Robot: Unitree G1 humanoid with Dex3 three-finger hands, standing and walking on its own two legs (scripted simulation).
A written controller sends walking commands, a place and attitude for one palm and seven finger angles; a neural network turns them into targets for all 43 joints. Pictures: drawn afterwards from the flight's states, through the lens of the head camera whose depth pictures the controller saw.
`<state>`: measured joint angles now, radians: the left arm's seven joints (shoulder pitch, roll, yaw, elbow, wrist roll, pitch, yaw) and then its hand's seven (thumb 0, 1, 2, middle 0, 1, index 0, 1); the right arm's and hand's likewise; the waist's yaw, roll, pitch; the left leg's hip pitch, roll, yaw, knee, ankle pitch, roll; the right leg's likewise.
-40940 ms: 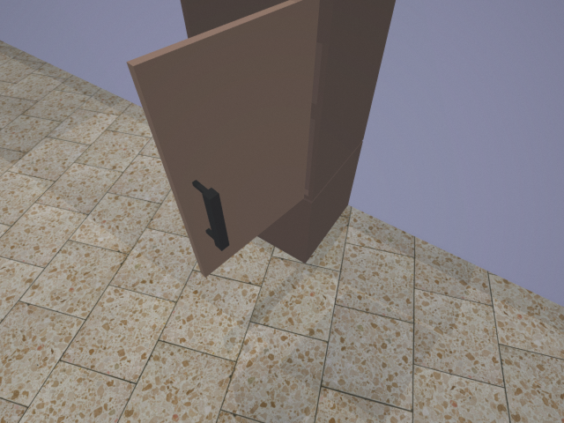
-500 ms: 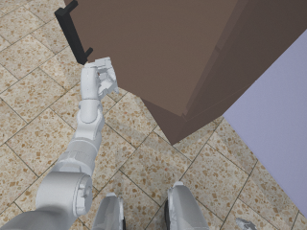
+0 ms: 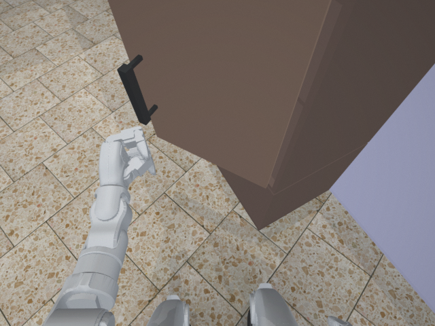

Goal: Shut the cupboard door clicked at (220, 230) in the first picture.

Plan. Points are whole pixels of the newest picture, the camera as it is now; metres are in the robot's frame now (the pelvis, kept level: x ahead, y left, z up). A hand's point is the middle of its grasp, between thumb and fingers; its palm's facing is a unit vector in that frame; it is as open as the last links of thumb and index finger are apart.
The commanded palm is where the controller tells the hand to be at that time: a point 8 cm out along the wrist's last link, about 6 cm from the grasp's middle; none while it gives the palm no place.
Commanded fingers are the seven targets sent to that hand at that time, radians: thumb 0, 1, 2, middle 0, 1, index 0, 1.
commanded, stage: draw the hand back to the body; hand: left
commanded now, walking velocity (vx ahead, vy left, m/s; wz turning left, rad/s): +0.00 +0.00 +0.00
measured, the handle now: (141, 92) +0.64 +0.18 -0.02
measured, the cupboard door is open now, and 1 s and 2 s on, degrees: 32 32 32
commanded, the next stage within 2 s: step back with the hand held close in 1.28 s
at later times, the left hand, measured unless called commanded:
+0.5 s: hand (56, 183) +0.31 +0.21 +0.15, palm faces +0.22 -0.93 -0.28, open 3.4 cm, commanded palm +0.26 +0.25 +0.17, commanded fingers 0.00 0.90 0.90 -0.72 -0.87 -0.72 -0.87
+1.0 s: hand out of the picture +0.24 +0.29 +0.25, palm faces +0.51 -0.73 -0.45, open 6.8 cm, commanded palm +0.19 +0.31 +0.26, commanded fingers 0.00 0.90 0.90 -0.20 -0.30 -0.20 -0.30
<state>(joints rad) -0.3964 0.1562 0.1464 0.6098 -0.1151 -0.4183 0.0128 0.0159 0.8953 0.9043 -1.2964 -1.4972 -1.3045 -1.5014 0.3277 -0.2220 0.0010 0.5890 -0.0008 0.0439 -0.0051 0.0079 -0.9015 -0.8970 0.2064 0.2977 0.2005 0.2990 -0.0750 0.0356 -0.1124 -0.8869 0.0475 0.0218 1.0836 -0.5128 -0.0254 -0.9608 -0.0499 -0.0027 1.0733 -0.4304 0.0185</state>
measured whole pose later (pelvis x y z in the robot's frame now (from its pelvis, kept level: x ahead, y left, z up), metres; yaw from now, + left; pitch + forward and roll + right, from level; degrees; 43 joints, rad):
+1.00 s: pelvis +0.06 +0.01 +0.08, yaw +0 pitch -3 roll +0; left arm 0.46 0.35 0.38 -0.39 -0.04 -0.08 0.13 0.01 0.89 0.90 -0.32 -0.42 -0.32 -0.43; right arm 0.22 -0.23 0.01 0.64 -0.01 -0.12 -0.09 0.01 -0.90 -0.90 0.21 0.30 0.20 0.30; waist 0.07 0.08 0.00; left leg -0.07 0.04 0.03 0.43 -0.32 -0.02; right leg -0.13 -0.05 -0.04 0.44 -0.26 0.03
